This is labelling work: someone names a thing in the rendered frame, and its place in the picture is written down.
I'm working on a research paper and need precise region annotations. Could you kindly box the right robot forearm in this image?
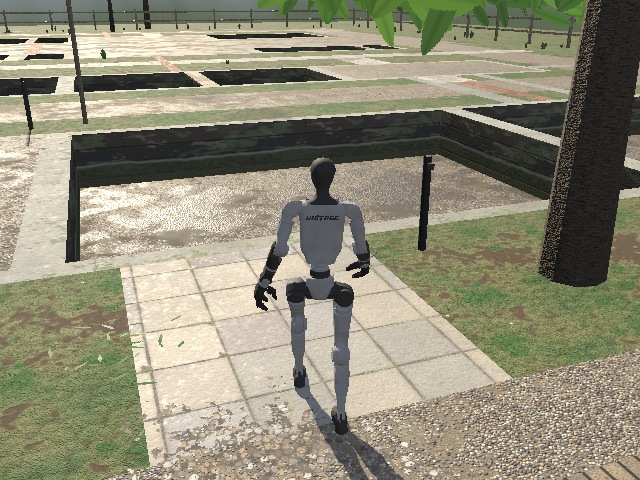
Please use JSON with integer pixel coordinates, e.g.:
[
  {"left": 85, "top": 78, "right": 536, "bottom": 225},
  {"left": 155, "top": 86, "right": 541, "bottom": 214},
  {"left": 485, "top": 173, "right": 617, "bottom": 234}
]
[{"left": 356, "top": 239, "right": 370, "bottom": 268}]

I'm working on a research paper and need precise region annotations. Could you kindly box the left robot forearm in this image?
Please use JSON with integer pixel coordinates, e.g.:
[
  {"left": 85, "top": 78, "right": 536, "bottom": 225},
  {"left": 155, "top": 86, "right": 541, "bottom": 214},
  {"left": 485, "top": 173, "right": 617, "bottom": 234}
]
[{"left": 258, "top": 241, "right": 282, "bottom": 288}]

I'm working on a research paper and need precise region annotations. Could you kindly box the right robot foot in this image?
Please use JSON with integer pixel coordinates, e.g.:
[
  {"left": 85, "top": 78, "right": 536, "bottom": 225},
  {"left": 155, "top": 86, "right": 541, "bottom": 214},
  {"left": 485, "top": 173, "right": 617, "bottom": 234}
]
[{"left": 331, "top": 406, "right": 348, "bottom": 435}]

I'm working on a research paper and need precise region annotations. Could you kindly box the robot right upper arm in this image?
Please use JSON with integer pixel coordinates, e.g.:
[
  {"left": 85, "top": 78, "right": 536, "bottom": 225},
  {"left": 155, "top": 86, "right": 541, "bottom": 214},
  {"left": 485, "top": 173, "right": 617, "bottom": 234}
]
[{"left": 342, "top": 201, "right": 368, "bottom": 255}]

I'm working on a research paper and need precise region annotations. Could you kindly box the robot left upper arm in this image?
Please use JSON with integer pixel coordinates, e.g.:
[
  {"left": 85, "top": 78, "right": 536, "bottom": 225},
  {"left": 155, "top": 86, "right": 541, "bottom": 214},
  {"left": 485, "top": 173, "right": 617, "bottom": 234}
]
[{"left": 273, "top": 200, "right": 302, "bottom": 257}]

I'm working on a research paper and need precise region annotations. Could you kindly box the robot left hand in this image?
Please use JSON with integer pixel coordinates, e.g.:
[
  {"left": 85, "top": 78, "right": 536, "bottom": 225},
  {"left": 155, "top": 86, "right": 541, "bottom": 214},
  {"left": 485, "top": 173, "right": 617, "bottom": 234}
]
[{"left": 254, "top": 283, "right": 277, "bottom": 311}]

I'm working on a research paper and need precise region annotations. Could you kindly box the robot right shin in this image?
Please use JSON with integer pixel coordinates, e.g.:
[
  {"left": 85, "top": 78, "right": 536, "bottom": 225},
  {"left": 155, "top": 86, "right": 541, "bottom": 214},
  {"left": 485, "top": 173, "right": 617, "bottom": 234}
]
[{"left": 334, "top": 347, "right": 350, "bottom": 420}]

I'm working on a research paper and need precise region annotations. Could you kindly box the robot right hand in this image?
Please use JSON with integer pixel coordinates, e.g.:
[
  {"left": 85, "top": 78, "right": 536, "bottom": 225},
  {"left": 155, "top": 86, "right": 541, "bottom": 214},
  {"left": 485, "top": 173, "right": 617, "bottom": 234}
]
[{"left": 346, "top": 261, "right": 370, "bottom": 278}]

